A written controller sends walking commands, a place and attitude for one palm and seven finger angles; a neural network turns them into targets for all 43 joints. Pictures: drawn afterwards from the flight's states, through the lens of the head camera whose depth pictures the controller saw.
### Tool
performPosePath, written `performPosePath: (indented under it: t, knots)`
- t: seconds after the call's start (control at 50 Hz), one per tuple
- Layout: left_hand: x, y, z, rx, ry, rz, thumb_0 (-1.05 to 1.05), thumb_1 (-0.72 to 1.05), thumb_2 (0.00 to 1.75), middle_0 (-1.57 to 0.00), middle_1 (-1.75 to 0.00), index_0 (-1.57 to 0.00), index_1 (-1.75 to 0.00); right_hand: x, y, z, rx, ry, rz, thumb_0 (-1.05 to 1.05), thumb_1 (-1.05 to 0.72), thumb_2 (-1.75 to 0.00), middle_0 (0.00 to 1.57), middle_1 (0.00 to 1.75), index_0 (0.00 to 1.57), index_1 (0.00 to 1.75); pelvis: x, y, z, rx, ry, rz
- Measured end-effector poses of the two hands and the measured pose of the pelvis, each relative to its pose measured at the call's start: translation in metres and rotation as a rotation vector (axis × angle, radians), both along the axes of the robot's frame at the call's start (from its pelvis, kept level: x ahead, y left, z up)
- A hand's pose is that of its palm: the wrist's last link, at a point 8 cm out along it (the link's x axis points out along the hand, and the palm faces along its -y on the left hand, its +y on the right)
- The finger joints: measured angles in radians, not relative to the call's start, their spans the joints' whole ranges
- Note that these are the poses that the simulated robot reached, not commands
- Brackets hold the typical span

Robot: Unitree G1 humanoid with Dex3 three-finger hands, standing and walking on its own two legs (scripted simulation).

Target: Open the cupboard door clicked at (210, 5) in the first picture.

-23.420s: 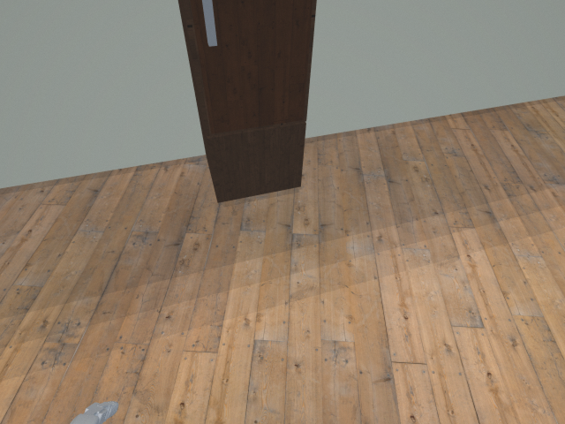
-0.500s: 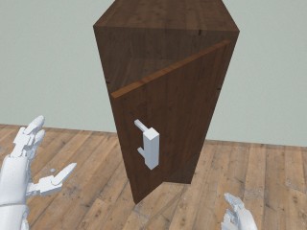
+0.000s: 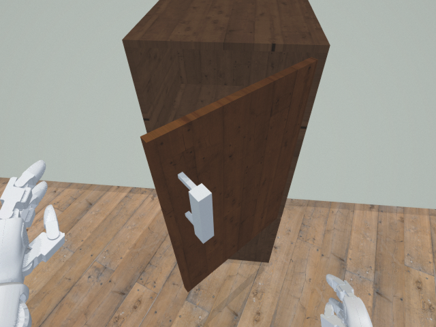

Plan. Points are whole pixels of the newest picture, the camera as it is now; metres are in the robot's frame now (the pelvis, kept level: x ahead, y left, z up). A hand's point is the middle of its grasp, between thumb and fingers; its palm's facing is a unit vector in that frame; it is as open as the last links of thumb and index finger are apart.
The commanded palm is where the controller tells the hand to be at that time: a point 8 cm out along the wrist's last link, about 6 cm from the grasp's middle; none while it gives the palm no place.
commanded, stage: draw the hand back to the body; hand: left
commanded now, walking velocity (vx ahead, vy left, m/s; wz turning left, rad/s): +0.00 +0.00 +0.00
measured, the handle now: (194, 207) +0.30 +0.09 +0.08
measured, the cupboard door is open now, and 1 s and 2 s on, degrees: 46 46 46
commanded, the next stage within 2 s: step back with the hand held close in 0.08 s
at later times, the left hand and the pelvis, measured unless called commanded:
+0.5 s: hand (63, 241) +0.18 +0.25 +0.14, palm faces +0.30 -0.81 -0.50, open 7.4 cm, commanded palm +0.12 +0.30 +0.17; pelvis -0.03 +0.00 +0.00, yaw -2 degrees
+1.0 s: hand out of the picture +0.05 +0.30 +0.15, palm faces +0.46 -0.75 -0.47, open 7.4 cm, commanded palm -0.01 +0.34 +0.17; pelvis -0.14 +0.03 -0.02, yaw +2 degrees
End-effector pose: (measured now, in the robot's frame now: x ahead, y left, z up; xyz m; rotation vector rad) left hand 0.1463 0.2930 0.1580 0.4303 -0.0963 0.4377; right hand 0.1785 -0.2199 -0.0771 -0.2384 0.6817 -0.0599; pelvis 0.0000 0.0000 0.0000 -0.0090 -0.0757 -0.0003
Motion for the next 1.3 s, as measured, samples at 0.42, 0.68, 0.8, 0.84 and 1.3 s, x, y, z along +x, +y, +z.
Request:
performPosePath:
  t: [0.42, 0.68, 0.8, 0.84, 1.3]
  knots:
    - [0.003, -0.006, 0.007, 0.097, 0.033, -0.08, 0.01, 0.89, 0.9, -0.21, -0.3, -0.21, -0.31, -0.017, -0.019, 0.0, -0.008, 0.028, -0.088, 0.01, -0.9, -0.9, 0.2, 0.3, 0.21, 0.3, -0.017, -0.002, -0.002, -0.009, 0.063, -0.025]
    - [-0.036, 0.018, 0.015, 0.171, -0.02, -0.149, 0.01, 0.88, 0.9, -0.22, -0.3, -0.21, -0.31, -0.077, -0.006, 0.007, -0.051, 0.033, -0.157, 0.01, -0.9, -0.9, 0.2, 0.3, 0.2, 0.3, -0.063, 0.023, -0.009, -0.013, 0.062, -0.038]
    - [-0.073, 0.035, 0.012, 0.187, -0.057, -0.099, 0.01, 0.88, 0.9, -0.22, -0.3, -0.21, -0.31, -0.106, 0.012, 0.0, -0.048, 0.021, -0.12, 0.01, -0.9, -0.9, 0.2, 0.3, 0.21, 0.3, -0.09, 0.033, -0.015, -0.024, 0.049, -0.013]
    - [-0.087, 0.04, 0.011, 0.197, -0.066, -0.071, 0.01, 0.88, 0.9, -0.22, -0.3, -0.21, -0.31, -0.114, 0.018, -0.005, -0.042, 0.026, -0.1, 0.01, -0.9, -0.9, 0.2, 0.3, 0.21, 0.3, -0.099, 0.034, -0.017, -0.026, 0.047, 0.012]
    - [-0.183, 0.058, 0.018, 0.163, -0.095, -0.139, 0.01, 0.88, 0.9, -0.21, -0.3, -0.21, -0.31, -0.221, 0.054, 0.011, -0.019, -0.012, -0.07, 0.01, -0.9, -0.9, 0.2, 0.3, 0.21, 0.3, -0.217, 0.054, -0.007, -0.045, 0.083, -0.027]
